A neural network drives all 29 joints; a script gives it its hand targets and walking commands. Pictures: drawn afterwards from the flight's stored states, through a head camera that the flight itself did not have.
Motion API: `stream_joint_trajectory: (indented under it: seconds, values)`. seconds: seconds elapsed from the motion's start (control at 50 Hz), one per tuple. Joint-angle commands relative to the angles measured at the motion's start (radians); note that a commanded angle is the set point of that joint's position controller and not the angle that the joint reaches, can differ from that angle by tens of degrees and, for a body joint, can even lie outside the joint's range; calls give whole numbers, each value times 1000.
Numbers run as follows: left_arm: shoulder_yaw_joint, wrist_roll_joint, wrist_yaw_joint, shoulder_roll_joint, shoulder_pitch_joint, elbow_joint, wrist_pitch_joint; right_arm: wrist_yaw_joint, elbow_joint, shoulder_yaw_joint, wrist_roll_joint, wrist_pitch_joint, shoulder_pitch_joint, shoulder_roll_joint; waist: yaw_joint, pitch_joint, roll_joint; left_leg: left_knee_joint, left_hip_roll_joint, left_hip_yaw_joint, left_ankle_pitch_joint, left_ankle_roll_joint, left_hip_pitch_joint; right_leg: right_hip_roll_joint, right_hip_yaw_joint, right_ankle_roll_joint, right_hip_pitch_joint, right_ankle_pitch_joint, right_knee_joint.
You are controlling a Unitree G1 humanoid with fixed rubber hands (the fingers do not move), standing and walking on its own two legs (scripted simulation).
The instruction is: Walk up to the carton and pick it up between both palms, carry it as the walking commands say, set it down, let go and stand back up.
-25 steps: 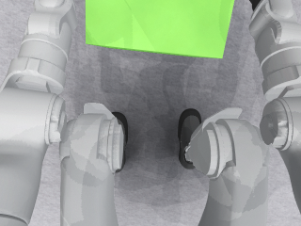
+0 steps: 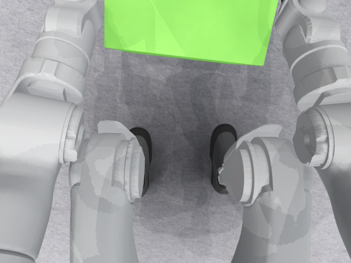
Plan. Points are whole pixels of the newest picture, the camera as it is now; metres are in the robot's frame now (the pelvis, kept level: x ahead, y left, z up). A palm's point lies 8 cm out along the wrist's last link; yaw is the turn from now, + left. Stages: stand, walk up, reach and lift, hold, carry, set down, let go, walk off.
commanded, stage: reach and lift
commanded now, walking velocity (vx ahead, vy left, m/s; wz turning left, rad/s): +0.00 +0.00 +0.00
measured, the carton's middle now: out of the picture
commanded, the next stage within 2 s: none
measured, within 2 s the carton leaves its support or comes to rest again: leaves its support in 0.56 s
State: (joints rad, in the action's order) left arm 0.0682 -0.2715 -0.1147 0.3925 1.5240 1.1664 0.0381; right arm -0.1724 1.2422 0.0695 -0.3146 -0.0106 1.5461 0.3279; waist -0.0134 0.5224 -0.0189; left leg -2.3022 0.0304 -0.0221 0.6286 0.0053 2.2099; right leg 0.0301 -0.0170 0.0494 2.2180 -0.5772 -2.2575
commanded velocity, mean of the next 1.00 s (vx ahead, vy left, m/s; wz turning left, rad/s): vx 0.00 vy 0.00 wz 0.00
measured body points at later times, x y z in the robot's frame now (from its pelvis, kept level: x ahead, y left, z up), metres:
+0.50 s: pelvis +0.00 +0.00 -0.01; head +0.37 +0.02 +0.23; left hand +0.56 +0.17 -0.19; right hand +0.56 -0.17 -0.18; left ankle +0.10 +0.12 -0.32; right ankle +0.12 -0.13 -0.32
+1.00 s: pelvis -0.02 +0.00 +0.02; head +0.35 +0.01 +0.27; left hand +0.56 +0.17 -0.13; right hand +0.55 -0.17 -0.13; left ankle +0.10 +0.12 -0.32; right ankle +0.12 -0.13 -0.32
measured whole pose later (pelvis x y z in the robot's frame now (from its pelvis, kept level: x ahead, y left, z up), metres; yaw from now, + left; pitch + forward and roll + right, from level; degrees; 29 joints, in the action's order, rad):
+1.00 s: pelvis -0.02 +0.00 +0.02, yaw +1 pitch +27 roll -2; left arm -0.11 -0.11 -0.08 0.35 1.51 0.94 0.28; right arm -0.17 0.89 0.29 -0.16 -0.28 1.46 0.27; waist -0.01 0.53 0.00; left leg -2.23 0.08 -0.05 0.58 0.04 2.13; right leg 0.09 -0.04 0.08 2.13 -0.55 -2.20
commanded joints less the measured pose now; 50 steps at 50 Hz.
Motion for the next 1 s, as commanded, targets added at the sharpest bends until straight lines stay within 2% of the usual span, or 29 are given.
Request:
stream_joint_trajectory:
  seconds: [0.0, 0.04, 0.08, 0.1, 0.14, 0.16, 0.18, 0.2, 0.22, 0.24, 0.26, 0.3, 0.32, 0.4, 0.42, 0.48, 0.54, 0.58, 0.62, 0.68, 0.72, 0.74, 0.8, 0.86, 0.88, 0.9, 0.92, 0.96, 0.98]
  values:
    - [149, 16, 195, -653, 550, -218, 13, 198, -209, -118, 12, -21, 448, -702, 13, -1383, 106, 222, 49, 46, -421, 23, -605, 68, 78, -31, -555, 392, 140]
    - [176, 13, 228, -731, 591, -249, 17, 234, -187, -120, 34, -44, 448, -783, -33, -1355, 87, 224, 51, 46, -389, 21, -591, 77, 95, -38, -508, 345, 118]
    - [156, 20, 241, -783, 577, -248, 29, 262, -232, -138, 19, -52, 493, -862, 9, -1350, 85, 224, 53, 55, -405, 11, -602, 85, 100, -38, -509, 350, 104]
    - [140, 21, 258, -841, 548, -198, 48, 272, -236, -138, 44, -67, 489, -844, -46, -1314, 50, 213, 55, 40, -381, 12, -575, 75, 106, -36, -495, 339, 111]
    - [125, 42, 274, -876, 534, -246, 52, 295, -272, -135, 40, -77, 494, -916, 14, -1311, 76, 207, 62, 67, -403, 6, -549, 83, 95, -37, -488, 346, 121]
    - [144, 7, 281, -872, 579, -291, 49, 301, -249, -109, 56, -83, 468, -927, -43, -1322, 42, 214, 62, 48, -384, 3, -535, 79, 112, -40, -498, 358, 111]
    - [150, 27, 289, -887, 544, -252, 58, 308, -231, -127, 49, -91, 469, -947, -10, -1305, 79, 204, 56, 59, -402, 3, -529, 76, 97, -41, -491, 371, 101]
    - [159, 14, 300, -908, 563, -274, 61, 314, -251, -120, 57, -96, 448, -954, -32, -1304, 68, 198, 62, 64, -405, 6, -526, 75, 98, -43, -497, 376, 112]
    - [139, 34, 300, -916, 538, -280, 68, 322, -267, -134, 47, -103, 444, -976, 3, -1319, 63, 208, 64, 71, -410, 3, -532, 83, 98, -40, -513, 385, 117]
    - [166, 13, 299, -928, 545, -277, 71, 319, -258, -122, 54, -102, 448, -952, -27, -1338, 87, 201, 65, 67, -402, 4, -537, 82, 105, -45, -497, 368, 102]
    - [166, 9, 300, -910, 592, -320, 63, 324, -267, -135, 41, -105, 442, -1002, -8, -1363, 54, 197, 64, 61, -438, 5, -553, 84, 101, -42, -538, 423, 108]
    - [158, 29, 294, -923, 545, -299, 71, 319, -290, -126, 25, -101, 475, -969, 2, -1357, 136, 198, 53, 65, -435, 5, -588, 89, 94, -46, -502, 390, 106]
    - [173, -11, 296, -923, 595, -354, 67, 315, -317, -144, 22, -106, 475, -994, -5, -1413, 88, 190, 63, 63, -466, 5, -597, 92, 97, -48, -544, 430, 107]
    - [181, -16, 277, -919, 584, -409, 65, 293, -434, -182, -17, -96, 535, -997, 20, -1592, 85, 173, 75, 78, -529, 3, -674, 94, 95, -40, -633, 479, 97]
    - [196, -18, 278, -925, 595, -415, 69, 297, -377, -177, -1, -109, 488, -1022, 11, -1599, 69, 181, 76, 74, -537, 7, -683, 92, 106, -42, -638, 492, 99]
    - [224, -42, 273, -973, 619, -478, 73, 289, -494, -178, -1, -104, 523, -1001, -36, -1734, 96, 183, 78, 75, -574, 7, -770, 92, 118, -38, -670, 520, 122]
    - [218, -43, 248, -905, 692, -576, 65, 276, -494, -194, -18, -124, 555, -1026, 22, -1835, 112, 202, 83, 75, -608, 8, -829, 102, 122, -34, -697, 527, 107]
    - [239, -39, 240, -947, 703, -588, 78, 271, -489, -171, 3, -136, 498, -1041, -19, -1873, 108, 208, 91, 77, -579, 16, -851, 102, 128, -33, -735, 523, 126]
    - [215, -34, 233, -888, 739, -609, 93, 262, -549, -215, -15, -153, 603, -1034, 16, -1910, 77, 216, 83, 85, -554, 5, -865, 98, 117, -23, -765, 494, 134]
    - [234, -34, 229, -937, 782, -629, 121, 257, -584, -193, 10, -173, 634, -1006, -17, -1916, 94, 242, 88, 86, -489, 13, -870, 105, 131, -25, -775, 439, 161]
    - [193, 25, 233, -920, 703, -518, 142, 258, -567, -194, 29, -185, 633, -1008, 27, -1814, 86, 267, 77, 97, -427, 1, -832, 106, 134, -19, -742, 364, 186]
    - [213, 15, 238, -908, 777, -556, 131, 265, -477, -186, 30, -203, 590, -1043, 9, -1802, 74, 254, 71, 109, -389, 5, -793, 96, 120, -26, -739, 344, 191]
    - [143, 62, 254, -978, 666, -463, 181, 274, -597, -214, 32, -212, 704, -1019, 49, -1835, 60, 291, 71, 116, -347, -1, -795, 92, 130, -16, -776, 290, 224]
    - [137, 51, 272, -1026, 714, -514, 197, 274, -658, -217, 49, -230, 756, -1047, 26, -1911, 20, 301, 85, 114, -347, -10, -806, 102, 137, -18, -812, 281, 243]
    - [119, 69, 272, -1044, 650, -436, 213, 271, -672, -213, 44, -229, 800, -1010, 21, -1917, 30, 307, 76, 103, -351, -8, -819, 100, 139, -16, -825, 281, 248]
    - [148, 38, 277, -1023, 757, -557, 204, 273, -640, -196, 55, -244, 762, -1019, -24, -1973, 18, 300, 84, 102, -363, -6, -846, 100, 150, -15, -821, 284, 244]
    - [158, 48, 278, -1059, 734, -523, 222, 278, -631, -201, 58, -248, 764, -1014, -9, -1973, 60, 309, 80, 101, -372, 7, -853, 94, 144, -25, -800, 298, 237]
    - [144, 40, 280, -1032, 781, -599, 222, 287, -613, -197, 79, -272, 720, -1058, -29, -2013, 3, 322, 80, 93, -386, -3, -873, 93, 160, -20, -806, 309, 257]
    - [155, 49, 286, -1049, 774, -562, 228, 292, -602, -188, 75, -275, 717, -1065, -28, -1977, 29, 322, 83, 101, -367, 0, -859, 102, 154, -21, -769, 292, 258]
